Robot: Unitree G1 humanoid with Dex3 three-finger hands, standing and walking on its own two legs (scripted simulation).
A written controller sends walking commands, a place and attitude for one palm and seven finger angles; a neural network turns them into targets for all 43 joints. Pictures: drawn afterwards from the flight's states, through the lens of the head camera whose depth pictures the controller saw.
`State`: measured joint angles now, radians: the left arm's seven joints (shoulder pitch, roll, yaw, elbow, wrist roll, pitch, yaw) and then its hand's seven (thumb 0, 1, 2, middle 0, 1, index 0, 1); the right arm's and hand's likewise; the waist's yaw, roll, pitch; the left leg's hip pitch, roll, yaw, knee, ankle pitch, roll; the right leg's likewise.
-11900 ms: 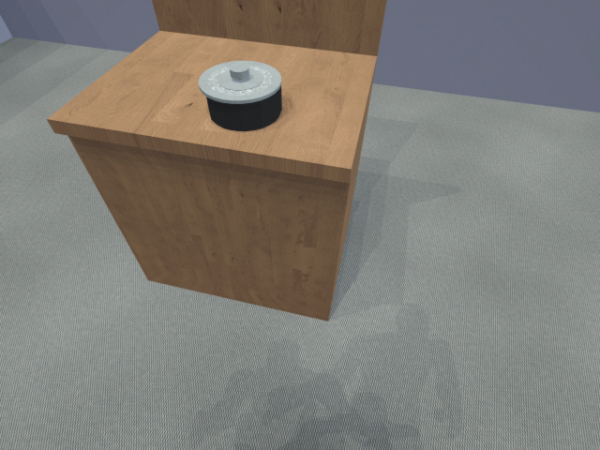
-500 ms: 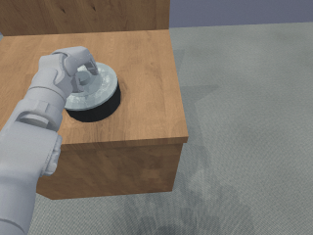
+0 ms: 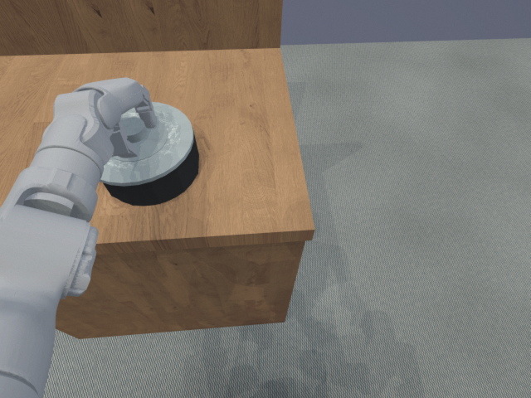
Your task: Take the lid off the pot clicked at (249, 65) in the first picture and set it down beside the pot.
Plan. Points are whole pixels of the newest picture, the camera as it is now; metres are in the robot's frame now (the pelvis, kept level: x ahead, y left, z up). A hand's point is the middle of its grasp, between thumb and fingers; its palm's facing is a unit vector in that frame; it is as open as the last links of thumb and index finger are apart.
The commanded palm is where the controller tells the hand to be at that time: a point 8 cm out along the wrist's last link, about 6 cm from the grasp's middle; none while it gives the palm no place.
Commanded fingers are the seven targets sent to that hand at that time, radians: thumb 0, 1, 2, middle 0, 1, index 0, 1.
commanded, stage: close the fingers and squeeze the knob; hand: left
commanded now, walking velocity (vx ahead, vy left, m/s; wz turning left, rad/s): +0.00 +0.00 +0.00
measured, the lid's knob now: (132, 130) +0.53 +0.18 +0.09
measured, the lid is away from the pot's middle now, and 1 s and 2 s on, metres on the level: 0.01 0.01 0.01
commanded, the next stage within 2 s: lift the lid straight up in 1.26 s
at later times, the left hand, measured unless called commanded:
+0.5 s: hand (126, 130) +0.50 +0.18 +0.12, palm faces -0.44 -0.08 -0.90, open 7.3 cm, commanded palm +0.51 +0.18 +0.17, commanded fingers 0.00 0.54 0.55 -0.79 -1.08 -0.79 -1.08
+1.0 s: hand (127, 130) +0.50 +0.17 +0.12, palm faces -0.43 -0.09 -0.90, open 7.0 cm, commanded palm +0.50 +0.18 +0.17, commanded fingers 0.00 0.70 0.59 -0.78 -1.07 -0.80 -1.05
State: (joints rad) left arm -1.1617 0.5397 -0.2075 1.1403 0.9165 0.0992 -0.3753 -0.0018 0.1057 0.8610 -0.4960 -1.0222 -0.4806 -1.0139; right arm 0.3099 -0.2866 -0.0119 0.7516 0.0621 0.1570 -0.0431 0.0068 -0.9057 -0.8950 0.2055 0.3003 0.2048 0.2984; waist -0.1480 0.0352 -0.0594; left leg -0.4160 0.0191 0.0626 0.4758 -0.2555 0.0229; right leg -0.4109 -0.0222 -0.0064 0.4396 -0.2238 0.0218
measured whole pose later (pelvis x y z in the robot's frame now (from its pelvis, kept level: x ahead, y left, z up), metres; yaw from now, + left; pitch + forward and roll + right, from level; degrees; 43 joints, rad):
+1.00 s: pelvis +0.01 +0.00 +0.00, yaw +0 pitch +12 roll +0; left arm -1.15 0.53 -0.21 1.10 0.91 0.11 -0.39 0.01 0.41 0.45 -0.65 -1.01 -0.67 -0.98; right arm 0.29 -0.28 -0.01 0.74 0.06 0.17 -0.04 0.01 -0.91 -0.89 0.21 0.30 0.20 0.30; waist -0.14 0.04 -0.07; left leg -0.41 0.02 0.06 0.48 -0.27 0.02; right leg -0.41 -0.02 -0.01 0.45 -0.24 0.02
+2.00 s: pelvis +0.00 +0.00 +0.00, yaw +1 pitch +11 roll -1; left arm -1.25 0.56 -0.23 1.15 0.92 0.13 -0.43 0.00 0.42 0.47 -0.65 -1.01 -0.66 -0.98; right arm 0.31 -0.29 -0.01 0.76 0.06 0.14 -0.05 0.01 -0.91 -0.89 0.21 0.30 0.21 0.30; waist -0.15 0.04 -0.06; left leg -0.40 0.02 0.05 0.45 -0.25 0.02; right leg -0.39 -0.02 -0.01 0.42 -0.22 0.02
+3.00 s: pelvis +0.00 +0.00 +0.00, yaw +1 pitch +11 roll +0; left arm -1.46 0.56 -0.27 1.18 0.95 0.22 -0.55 0.00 0.41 0.47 -0.66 -1.01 -0.66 -0.98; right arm 0.29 -0.30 0.00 0.78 0.05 0.13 -0.03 0.01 -0.91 -0.90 0.21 0.30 0.20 0.30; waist -0.15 0.04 -0.07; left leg -0.38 0.01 0.04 0.42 -0.23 0.02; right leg -0.37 -0.03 -0.02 0.40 -0.21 0.02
